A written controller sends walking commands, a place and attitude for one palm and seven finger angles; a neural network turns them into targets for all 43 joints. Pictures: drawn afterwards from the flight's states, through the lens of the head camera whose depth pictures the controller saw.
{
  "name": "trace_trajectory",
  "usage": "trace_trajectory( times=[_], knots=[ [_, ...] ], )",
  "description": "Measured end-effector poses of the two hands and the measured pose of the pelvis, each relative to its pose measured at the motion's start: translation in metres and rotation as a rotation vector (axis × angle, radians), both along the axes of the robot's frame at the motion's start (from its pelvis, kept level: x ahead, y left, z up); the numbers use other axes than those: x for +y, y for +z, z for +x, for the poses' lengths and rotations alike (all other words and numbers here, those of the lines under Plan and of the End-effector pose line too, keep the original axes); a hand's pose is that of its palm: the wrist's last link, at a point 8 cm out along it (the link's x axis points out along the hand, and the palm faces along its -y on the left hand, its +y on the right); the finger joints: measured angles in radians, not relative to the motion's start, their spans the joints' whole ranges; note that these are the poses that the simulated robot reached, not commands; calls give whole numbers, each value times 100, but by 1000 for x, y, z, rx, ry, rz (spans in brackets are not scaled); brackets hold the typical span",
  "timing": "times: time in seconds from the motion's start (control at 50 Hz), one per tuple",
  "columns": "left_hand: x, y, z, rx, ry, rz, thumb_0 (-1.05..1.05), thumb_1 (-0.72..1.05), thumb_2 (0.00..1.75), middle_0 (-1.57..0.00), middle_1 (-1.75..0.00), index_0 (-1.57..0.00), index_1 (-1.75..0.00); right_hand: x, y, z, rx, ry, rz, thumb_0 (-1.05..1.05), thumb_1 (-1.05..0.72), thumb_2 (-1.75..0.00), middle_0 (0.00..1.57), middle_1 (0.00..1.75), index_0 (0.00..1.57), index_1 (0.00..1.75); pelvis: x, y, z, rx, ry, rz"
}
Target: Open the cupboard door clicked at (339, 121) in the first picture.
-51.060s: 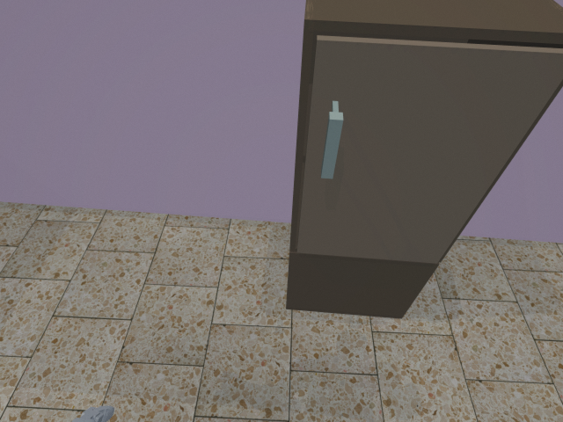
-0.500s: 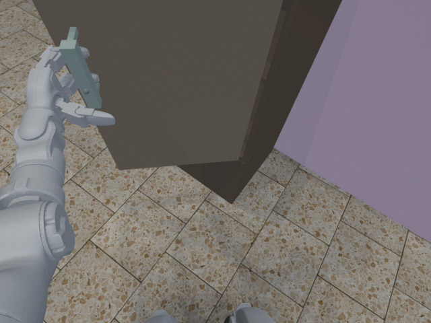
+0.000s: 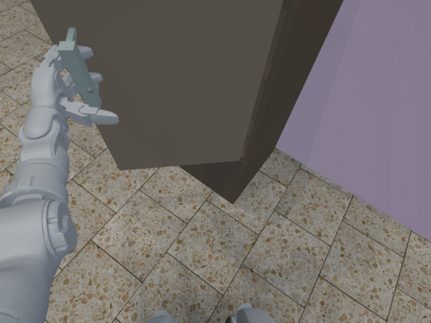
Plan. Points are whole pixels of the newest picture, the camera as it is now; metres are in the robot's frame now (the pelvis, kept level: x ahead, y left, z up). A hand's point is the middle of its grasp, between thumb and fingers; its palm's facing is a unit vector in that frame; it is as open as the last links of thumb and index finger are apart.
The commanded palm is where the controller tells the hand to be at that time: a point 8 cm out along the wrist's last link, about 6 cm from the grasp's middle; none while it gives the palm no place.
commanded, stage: close the thumb around the handle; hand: left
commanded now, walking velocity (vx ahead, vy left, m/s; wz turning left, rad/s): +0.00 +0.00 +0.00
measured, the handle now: (84, 71) +0.56 +0.20 +0.12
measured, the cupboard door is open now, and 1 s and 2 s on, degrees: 44 44 85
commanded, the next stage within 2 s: pull the door open along its arc in 0.74 s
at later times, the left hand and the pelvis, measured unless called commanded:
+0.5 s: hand (89, 90) +0.51 +0.19 +0.11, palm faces +0.04 -1.00 -0.01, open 8.3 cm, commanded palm +0.49 +0.23 +0.11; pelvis +0.00 +0.00 +0.00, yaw +0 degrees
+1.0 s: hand (95, 93) +0.51 +0.17 +0.11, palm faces +0.05 -1.00 +0.00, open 5.8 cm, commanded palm +0.47 +0.22 +0.11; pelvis +0.00 +0.00 +0.00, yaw -1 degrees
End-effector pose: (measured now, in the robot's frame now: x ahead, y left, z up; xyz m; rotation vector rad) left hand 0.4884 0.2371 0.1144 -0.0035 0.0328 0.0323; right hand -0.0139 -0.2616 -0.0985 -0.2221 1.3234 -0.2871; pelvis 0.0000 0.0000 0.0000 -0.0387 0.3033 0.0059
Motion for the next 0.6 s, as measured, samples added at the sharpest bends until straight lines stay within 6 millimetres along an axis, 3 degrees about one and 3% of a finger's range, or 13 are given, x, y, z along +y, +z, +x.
trace_trajectory(
  times=[0.12,0.22,0.6],
  knots=[
    [2,-1,0,-7,12,11,-2,-48,31,-30,-120,-31,-120,0,0,4,-7,0,3,0,-91,-89,20,30,20,30,0,1,2,-1,-3,1],
    [1,-1,-2,-15,5,15,-2,-36,36,-31,-121,-31,-121,2,-1,7,-5,5,10,0,-91,-89,20,30,20,30,1,1,4,-2,-1,0],
    [1,-3,0,6,0,13,0,57,76,-37,-131,-38,-131,2,-1,9,-7,3,7,0,-91,-89,20,30,20,30,1,1,4,-1,0,0]
  ],
)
